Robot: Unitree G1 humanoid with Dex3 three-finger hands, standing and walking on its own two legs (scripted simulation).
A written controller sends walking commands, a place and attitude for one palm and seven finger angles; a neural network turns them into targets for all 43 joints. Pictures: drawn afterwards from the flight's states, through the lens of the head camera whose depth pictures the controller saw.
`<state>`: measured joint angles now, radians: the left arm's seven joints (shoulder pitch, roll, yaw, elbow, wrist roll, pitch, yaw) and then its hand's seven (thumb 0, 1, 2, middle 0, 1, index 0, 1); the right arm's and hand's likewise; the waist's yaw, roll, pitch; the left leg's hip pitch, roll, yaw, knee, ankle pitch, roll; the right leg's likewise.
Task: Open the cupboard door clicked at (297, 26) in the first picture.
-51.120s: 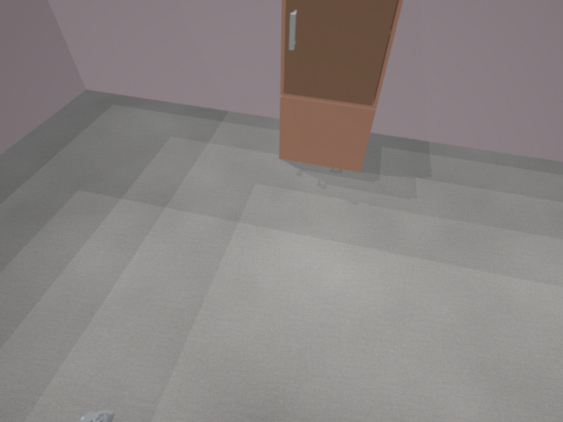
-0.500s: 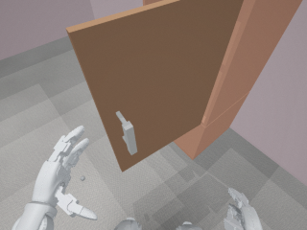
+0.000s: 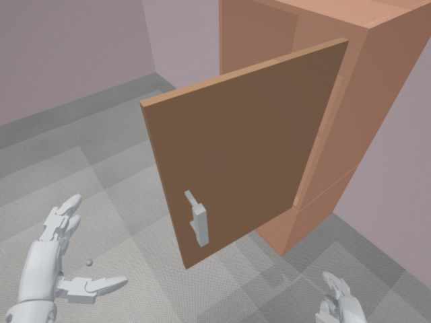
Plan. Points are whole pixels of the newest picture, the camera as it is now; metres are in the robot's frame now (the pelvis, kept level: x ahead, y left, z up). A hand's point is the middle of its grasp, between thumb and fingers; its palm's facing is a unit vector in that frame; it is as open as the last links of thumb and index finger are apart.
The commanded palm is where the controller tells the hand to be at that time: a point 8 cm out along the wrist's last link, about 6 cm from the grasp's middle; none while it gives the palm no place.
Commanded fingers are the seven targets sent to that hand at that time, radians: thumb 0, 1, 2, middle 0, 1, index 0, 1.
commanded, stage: draw the hand back to the body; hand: left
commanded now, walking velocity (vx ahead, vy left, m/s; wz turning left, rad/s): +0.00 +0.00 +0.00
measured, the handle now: (196, 219) +0.34 +0.08 -0.02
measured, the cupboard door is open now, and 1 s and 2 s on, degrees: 84 84 84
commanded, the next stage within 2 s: step back with the hand held close in 0.82 s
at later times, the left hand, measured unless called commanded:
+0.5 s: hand (31, 219) +0.20 +0.26 +0.19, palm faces +0.45 -0.79 -0.41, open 8.4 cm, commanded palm +0.15 +0.30 +0.19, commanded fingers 0.00 0.90 0.90 -0.20 -0.30 -0.20 -0.30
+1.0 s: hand (37, 229) +0.18 +0.25 +0.19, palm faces +0.44 -0.80 -0.41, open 7.4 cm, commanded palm +0.14 +0.28 +0.20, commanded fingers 0.00 0.90 0.90 -0.20 -0.30 -0.20 -0.30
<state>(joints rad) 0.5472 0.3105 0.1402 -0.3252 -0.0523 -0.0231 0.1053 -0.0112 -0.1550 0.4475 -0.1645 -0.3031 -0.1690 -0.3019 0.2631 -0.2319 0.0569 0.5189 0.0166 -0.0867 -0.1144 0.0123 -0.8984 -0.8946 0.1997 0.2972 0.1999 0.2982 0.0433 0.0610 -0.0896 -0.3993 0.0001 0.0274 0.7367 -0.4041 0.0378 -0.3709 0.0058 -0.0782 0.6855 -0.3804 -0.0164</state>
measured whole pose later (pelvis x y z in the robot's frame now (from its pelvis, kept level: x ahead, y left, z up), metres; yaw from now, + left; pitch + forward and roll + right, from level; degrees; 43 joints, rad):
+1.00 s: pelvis -0.01 -0.01 +0.03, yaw -1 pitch -5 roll -1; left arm 0.46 0.34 0.35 -0.37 -0.05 -0.11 0.11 0.01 0.89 0.90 -0.21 -0.30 -0.21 -0.30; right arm 0.20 -0.23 0.02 0.65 0.00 -0.12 -0.07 0.01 -0.90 -0.89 0.20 0.30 0.20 0.30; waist 0.06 0.07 0.02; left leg -0.10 0.02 0.05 0.42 -0.25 0.02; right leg -0.07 0.04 -0.06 0.36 -0.21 -0.03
